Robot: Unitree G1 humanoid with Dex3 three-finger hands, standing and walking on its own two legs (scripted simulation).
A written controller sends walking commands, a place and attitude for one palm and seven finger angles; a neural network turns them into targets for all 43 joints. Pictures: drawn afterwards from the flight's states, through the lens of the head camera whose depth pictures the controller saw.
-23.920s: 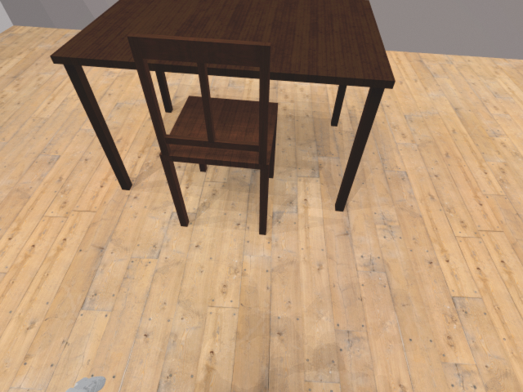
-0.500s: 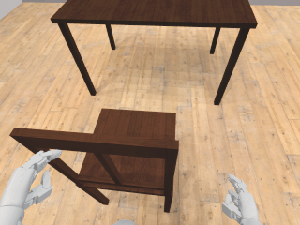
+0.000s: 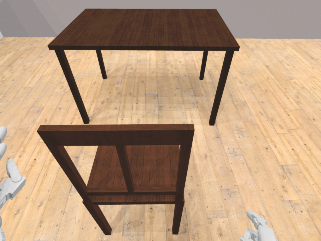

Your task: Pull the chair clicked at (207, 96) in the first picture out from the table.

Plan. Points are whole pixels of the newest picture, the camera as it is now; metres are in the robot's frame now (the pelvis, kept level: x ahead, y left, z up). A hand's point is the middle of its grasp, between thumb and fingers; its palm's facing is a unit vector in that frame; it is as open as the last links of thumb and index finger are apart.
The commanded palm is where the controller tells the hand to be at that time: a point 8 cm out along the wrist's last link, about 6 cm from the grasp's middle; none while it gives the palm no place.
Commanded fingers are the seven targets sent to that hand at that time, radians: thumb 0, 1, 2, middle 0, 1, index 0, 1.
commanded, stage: step back with the hand held close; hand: left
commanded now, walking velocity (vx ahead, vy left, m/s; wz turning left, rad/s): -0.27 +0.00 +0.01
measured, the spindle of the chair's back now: (126, 169) +0.36 +0.13 -0.08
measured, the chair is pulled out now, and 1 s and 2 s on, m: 0.68 0.68 0.68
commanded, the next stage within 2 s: stop stepping back and stand still in 0.20 s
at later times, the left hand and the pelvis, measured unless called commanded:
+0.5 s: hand out of the picture +0.09 +0.24 +0.16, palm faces +0.36 -0.80 -0.47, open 7.4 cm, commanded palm +0.06 +0.28 +0.19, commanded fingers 0.00 0.90 0.90 -0.20 -0.30 -0.20 -0.30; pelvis -0.09 -0.01 +0.01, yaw -1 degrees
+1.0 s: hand out of the picture +0.04 +0.27 +0.17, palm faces +0.47 -0.77 -0.44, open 7.4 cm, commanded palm -0.01 +0.30 +0.19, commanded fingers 0.00 0.90 0.90 -0.20 -0.30 -0.20 -0.30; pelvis -0.15 +0.00 +0.02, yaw +1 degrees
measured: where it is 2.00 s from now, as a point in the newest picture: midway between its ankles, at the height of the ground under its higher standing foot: outside the picture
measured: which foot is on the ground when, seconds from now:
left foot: down 0.00-0.36, up 0.38-0.52, down 0.54-1.00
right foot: up 0.00-0.16, down 0.18-1.00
